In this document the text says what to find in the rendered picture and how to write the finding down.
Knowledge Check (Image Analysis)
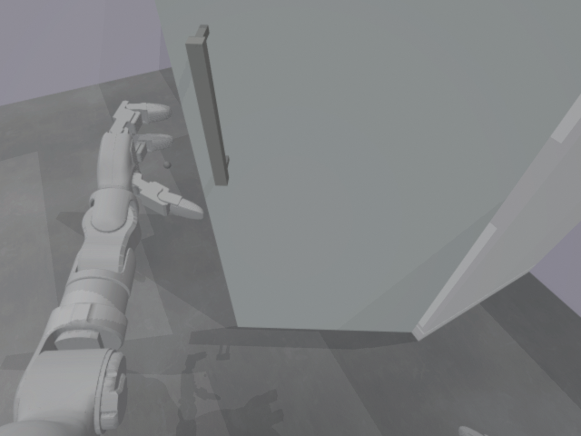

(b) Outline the fridge door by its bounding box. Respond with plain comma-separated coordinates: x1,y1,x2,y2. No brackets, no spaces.
154,0,581,332

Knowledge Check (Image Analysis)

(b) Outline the robot left upper arm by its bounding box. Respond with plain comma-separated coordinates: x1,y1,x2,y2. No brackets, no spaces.
0,348,128,436

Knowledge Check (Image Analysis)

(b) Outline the handle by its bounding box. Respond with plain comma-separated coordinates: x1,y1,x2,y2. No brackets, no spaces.
185,25,230,186

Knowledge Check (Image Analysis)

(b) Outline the left robot hand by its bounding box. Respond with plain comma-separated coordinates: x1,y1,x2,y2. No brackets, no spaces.
97,101,204,220

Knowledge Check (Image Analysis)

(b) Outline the robot left forearm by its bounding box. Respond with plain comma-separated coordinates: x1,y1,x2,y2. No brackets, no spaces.
13,188,142,422

